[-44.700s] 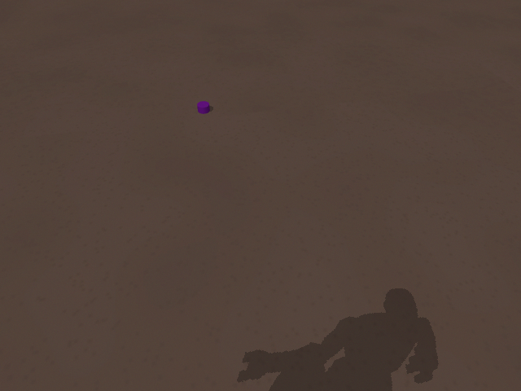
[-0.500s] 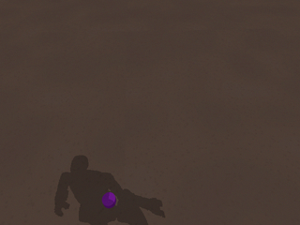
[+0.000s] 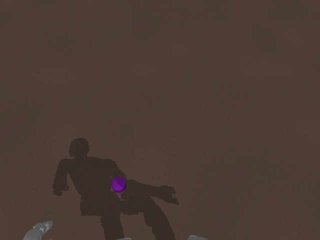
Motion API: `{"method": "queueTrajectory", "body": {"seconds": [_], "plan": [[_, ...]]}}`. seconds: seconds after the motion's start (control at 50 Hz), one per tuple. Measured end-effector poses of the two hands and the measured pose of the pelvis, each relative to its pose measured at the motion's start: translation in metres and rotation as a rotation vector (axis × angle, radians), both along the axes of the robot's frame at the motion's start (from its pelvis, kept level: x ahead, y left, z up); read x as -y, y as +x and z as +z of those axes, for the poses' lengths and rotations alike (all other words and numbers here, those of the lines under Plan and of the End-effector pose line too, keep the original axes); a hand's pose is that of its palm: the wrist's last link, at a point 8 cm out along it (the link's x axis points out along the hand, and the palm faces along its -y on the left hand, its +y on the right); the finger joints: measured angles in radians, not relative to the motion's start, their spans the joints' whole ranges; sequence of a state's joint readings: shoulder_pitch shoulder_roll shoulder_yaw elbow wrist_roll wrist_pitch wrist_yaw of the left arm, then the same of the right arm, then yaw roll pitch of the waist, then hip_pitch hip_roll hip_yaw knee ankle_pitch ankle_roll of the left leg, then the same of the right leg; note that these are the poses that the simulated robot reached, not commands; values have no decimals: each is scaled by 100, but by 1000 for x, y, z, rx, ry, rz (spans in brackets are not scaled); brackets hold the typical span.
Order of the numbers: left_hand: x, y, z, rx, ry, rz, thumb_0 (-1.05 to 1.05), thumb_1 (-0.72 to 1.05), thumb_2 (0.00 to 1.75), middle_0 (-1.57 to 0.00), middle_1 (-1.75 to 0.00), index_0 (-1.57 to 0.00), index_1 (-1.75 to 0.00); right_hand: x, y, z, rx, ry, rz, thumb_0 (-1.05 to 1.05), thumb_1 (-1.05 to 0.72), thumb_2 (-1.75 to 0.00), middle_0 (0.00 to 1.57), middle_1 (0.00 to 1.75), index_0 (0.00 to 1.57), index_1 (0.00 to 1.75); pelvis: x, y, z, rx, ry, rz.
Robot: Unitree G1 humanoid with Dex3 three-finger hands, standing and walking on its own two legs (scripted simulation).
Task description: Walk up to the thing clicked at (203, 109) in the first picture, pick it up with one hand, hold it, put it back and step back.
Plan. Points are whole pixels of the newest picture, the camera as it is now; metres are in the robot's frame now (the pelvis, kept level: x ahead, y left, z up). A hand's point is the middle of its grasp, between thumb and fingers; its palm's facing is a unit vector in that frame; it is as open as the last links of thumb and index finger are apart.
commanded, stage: step back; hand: left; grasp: from above
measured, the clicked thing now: (118, 184) +0.48 +0.21 -0.73
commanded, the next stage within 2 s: none
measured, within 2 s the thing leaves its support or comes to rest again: neither
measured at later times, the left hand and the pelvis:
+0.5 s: hand out of the picture +0.00 +0.28 -0.15, palm faces -0.11 -0.91 -0.40, open 7.3 cm; pelvis -0.11 +0.01 -0.01, yaw -7 degrees
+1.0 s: hand out of the picture -0.12 +0.29 -0.14, palm faces -0.01 -0.93 -0.37, open 7.3 cm; pelvis -0.25 +0.03 +0.01, yaw -1 degrees
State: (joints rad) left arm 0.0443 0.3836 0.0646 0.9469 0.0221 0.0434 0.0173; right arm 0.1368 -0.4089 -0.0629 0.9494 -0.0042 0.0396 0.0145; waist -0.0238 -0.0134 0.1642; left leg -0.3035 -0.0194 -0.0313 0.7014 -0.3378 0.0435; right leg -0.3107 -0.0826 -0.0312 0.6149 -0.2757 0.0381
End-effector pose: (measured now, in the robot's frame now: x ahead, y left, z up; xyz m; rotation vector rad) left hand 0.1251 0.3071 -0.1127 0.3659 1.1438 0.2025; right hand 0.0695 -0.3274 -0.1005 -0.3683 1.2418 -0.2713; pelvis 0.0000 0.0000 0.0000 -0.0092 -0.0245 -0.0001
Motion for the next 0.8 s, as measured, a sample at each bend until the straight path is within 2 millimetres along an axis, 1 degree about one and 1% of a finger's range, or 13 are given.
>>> {"method": "queueTrajectory", "body": {"seconds": [0.04,0.08,0.12,0.18,0.3,0.4,0.46,0.5,0.58,0.62,0.66,0.72,0.8], "plan": [[-11,7,-7,33,-10,1,0,91,90,-20,-30,-21,-30,-8,-13,-1,-26,-26,8,0,-91,-90,20,30,21,30,-10,-8,-6,5,7,0],[-16,8,-9,42,-13,2,0,91,90,-20,-30,-21,-30,-18,-27,2,-50,-23,11,0,-91,-90,20,30,21,30,-15,-16,-4,8,-2,-1],[-19,4,-9,36,-18,0,0,91,90,-20,-30,-21,-30,-28,-38,6,-59,-18,5,0,-91,-90,20,30,21,30,-19,-22,1,3,-9,-1],[-21,-9,-8,16,-25,-15,0,91,90,-20,-30,-21,-30,-38,-47,10,-40,-18,-7,1,-91,-90,20,30,21,30,-24,-31,5,-2,-12,-21],[-23,-49,-8,-50,-19,-47,0,91,90,-20,-30,-21,-30,-50,-56,8,59,0,-20,1,-91,-90,20,30,21,30,-30,-53,5,9,-12,-67],[-21,-82,-7,-69,-2,-66,0,91,90,-20,-30,-21,-30,-47,-73,0,110,23,-14,0,-90,-90,21,30,21,30,-26,-82,-1,13,-4,-100],[-16,-105,-3,-63,10,-69,0,91,90,-20,-30,-21,-30,-37,-88,-8,130,35,-14,0,-90,-90,21,30,21,30,-18,-100,-6,13,5,-117],[-12,-124,0,-59,22,-63,0,91,90,-20,-30,-21,-30,-28,-99,-14,140,42,-19,0,-90,-90,21,30,21,30,-13,-113,-9,17,-6,-117],[-5,-165,13,-64,27,-43,0,91,90,-20,-30,-21,-30,-18,-124,-12,118,49,-38,1,-91,-90,20,30,21,30,-7,-132,-1,23,23,-110],[-5,-178,20,-64,34,-27,0,91,90,-20,-30,-21,-30,-15,-138,-9,104,48,-36,1,-91,-90,20,30,21,30,-7,-141,4,18,32,-99],[-5,-186,24,-51,40,-24,0,91,90,-20,-30,-21,-30,-13,-154,-7,84,40,-27,1,-91,-90,20,30,21,30,-8,-151,6,11,36,-87],[-6,-191,27,-4,42,-28,0,90,90,-20,-30,-21,-30,-14,-177,-7,37,25,-9,1,-91,-90,20,30,21,30,-11,-167,7,3,33,-62],[-14,-199,22,62,32,-34,0,90,90,-20,-30,-21,-30,-21,-201,-8,-2,7,25,1,-91,-90,20,30,21,30,-18,-192,1,1,23,-23]]}}
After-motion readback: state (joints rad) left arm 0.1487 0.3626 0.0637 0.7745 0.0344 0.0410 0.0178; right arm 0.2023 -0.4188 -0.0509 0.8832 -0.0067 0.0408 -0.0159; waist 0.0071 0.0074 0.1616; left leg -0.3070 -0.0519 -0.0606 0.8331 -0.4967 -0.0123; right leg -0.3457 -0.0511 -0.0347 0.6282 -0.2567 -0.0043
